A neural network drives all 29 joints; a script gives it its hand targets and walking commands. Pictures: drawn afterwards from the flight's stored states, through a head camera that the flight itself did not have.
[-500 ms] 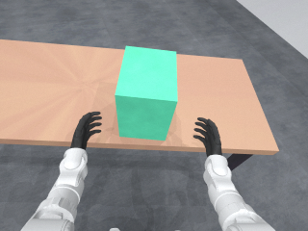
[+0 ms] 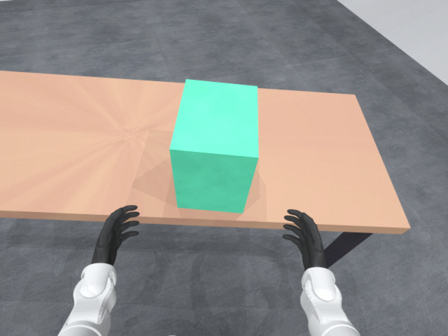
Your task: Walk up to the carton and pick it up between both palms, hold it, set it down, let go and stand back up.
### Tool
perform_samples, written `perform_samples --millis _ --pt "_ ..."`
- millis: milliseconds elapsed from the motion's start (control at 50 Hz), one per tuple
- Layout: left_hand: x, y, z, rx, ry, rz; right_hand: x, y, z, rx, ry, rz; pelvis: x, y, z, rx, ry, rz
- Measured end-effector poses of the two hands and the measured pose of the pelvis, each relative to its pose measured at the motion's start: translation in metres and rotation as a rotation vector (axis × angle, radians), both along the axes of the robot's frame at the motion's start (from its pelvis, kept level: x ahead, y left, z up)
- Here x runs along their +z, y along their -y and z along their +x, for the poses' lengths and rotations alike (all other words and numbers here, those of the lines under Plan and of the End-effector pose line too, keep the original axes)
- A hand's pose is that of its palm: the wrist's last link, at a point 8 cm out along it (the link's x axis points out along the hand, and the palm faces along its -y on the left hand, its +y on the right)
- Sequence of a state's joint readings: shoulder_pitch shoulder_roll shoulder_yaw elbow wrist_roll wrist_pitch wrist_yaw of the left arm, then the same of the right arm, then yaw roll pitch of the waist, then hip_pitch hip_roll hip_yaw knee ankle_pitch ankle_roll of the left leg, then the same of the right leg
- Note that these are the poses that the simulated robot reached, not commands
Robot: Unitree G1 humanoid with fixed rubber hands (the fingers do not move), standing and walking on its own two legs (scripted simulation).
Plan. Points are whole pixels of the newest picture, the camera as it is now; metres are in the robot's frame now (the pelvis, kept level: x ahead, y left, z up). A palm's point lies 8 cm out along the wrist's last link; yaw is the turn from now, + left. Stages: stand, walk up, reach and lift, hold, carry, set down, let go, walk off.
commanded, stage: set down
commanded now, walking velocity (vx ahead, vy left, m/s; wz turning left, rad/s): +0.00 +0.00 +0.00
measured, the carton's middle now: (215, 149) +0.53 +0.01 -0.03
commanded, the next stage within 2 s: let go in 1.52 s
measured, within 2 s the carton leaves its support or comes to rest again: neither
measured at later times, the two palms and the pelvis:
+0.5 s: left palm (111, 256) +0.28 +0.20 -0.03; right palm (298, 254) +0.27 -0.14 -0.03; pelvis +0.01 +0.00 +0.01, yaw +1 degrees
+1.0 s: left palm (85, 288) +0.23 +0.23 -0.04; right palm (337, 299) +0.20 -0.20 -0.05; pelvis +0.03 -0.01 +0.02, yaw -2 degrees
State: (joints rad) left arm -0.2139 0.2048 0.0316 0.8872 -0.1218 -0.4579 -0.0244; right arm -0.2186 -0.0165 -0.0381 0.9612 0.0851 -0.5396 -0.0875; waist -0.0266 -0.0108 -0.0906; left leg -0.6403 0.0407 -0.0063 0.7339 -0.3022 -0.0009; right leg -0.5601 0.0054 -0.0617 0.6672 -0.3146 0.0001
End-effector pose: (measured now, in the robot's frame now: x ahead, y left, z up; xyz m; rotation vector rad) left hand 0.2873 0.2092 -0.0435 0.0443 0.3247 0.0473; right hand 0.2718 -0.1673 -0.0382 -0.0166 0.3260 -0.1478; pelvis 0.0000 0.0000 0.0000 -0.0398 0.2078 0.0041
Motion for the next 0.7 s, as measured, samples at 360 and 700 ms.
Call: perform_samples --millis 360,700 --pt "0.022 0.018 0.019 -0.026 0.098 -0.01 0.023 -0.026 0.027 0.023 0.103 0.035 -0.001 0.001 0.005 -0.001 0.019 0.005" --pt "-0.004 0.0 -0.061 0.019 -0.164 0.039 0.001 0.013 -0.04 -0.022 -0.105 -0.031 0.019 -0.001 0.021 -0.01 0.202 0.007"
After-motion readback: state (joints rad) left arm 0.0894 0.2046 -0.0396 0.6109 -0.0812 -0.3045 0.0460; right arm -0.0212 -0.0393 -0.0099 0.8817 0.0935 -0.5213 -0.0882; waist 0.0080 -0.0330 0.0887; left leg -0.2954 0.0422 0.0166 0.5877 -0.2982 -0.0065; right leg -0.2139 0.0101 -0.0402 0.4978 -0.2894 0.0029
